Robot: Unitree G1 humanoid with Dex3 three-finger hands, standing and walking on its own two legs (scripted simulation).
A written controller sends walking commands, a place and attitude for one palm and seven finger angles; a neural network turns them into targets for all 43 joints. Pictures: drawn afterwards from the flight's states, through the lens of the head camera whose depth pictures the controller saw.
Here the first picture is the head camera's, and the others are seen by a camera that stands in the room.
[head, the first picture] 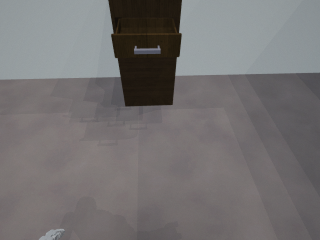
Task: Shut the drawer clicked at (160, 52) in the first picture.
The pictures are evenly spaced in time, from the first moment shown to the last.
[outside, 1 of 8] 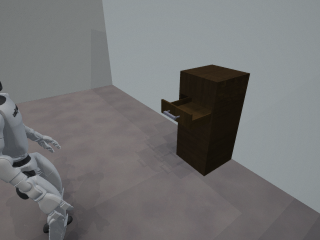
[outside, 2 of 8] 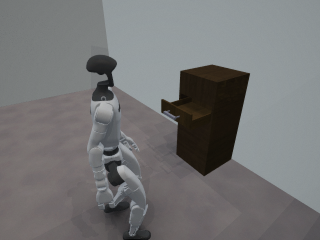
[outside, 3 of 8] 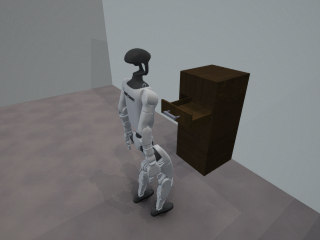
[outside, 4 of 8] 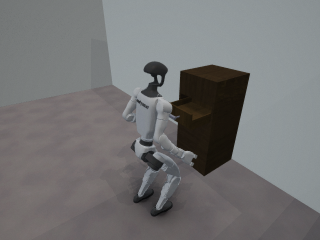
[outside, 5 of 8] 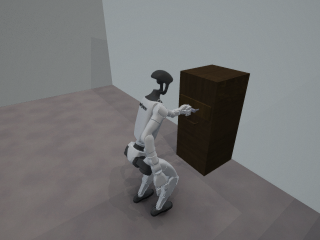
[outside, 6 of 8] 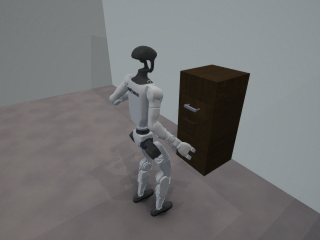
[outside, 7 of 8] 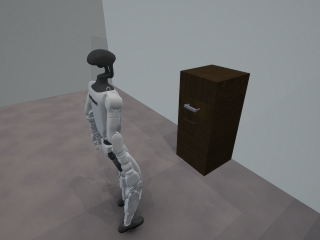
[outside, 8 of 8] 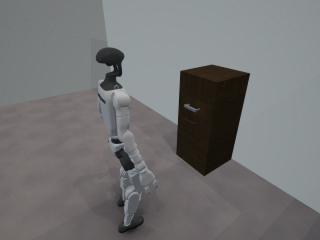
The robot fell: no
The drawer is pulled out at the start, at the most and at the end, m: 0.24 0.24 0.00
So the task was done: yes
